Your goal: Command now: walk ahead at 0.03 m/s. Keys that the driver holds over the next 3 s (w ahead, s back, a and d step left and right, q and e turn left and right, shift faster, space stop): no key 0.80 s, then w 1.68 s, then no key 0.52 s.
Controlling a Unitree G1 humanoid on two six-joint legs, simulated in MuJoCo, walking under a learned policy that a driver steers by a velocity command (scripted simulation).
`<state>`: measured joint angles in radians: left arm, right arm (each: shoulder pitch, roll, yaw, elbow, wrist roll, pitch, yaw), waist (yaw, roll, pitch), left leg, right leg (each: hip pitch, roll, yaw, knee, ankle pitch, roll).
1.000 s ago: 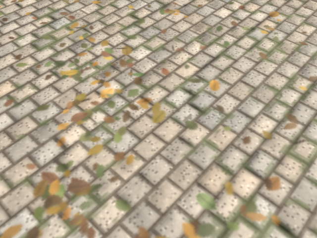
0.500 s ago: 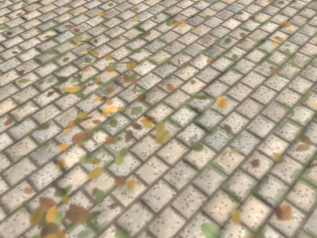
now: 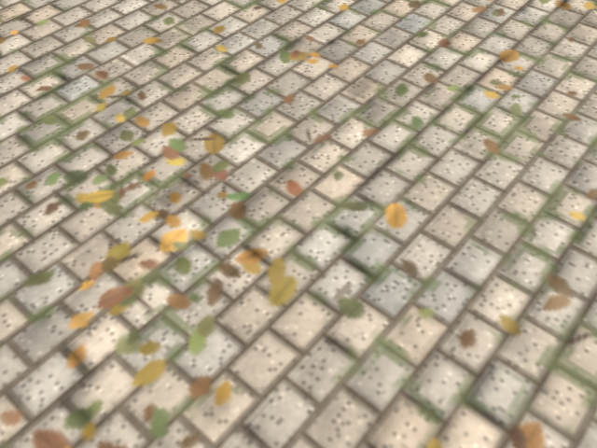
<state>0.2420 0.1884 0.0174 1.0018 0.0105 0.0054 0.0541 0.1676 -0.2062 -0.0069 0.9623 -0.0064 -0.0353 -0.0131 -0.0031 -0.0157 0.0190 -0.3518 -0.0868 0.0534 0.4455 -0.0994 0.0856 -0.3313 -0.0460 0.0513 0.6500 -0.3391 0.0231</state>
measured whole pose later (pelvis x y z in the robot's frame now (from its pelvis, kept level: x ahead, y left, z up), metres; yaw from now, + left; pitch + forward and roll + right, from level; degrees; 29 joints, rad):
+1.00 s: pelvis +0.09 -0.02 +0.00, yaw +2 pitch -1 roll +0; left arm 0.42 0.18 0.05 1.09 -0.02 -0.07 0.04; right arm 0.23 -0.19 -0.04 1.10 0.03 -0.06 -0.01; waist 0.02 -0.02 0.00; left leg -0.35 -0.01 0.04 0.77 -0.43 0.09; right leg -0.10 0.01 -0.01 0.50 -0.39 -0.04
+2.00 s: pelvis +0.58 -0.01 +0.02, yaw +2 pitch +1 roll -2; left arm 0.37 0.23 0.04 1.01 -0.01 -0.10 -0.01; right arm 0.07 -0.25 -0.06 0.90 0.01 -0.08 0.00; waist 0.07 0.04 -0.01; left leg -0.70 0.14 -0.04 0.70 0.06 0.02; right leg -0.03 0.07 -0.07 0.20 -0.20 -0.06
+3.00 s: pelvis +1.03 +0.03 +0.00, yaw +2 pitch +1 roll -1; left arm 0.13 0.20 0.03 0.98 0.01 -0.03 0.01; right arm 0.19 -0.23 -0.05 0.99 -0.01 0.01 -0.05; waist 0.00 0.03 0.02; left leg -0.35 0.07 -0.02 0.64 -0.30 -0.01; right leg -0.36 0.04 -0.07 0.44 -0.10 -0.07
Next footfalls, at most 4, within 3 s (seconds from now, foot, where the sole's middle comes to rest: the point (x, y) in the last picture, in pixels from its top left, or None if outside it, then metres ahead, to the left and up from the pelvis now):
0.02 right None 0.06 -0.14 -0.77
1.62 right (362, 421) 0.56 -0.10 -0.77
2.16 left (255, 310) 0.86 0.15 -0.77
2.68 right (332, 222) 1.16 -0.06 -0.77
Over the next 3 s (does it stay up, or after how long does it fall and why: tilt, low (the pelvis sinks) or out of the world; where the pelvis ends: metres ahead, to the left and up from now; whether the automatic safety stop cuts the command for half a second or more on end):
stays up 1.03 0.03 0.00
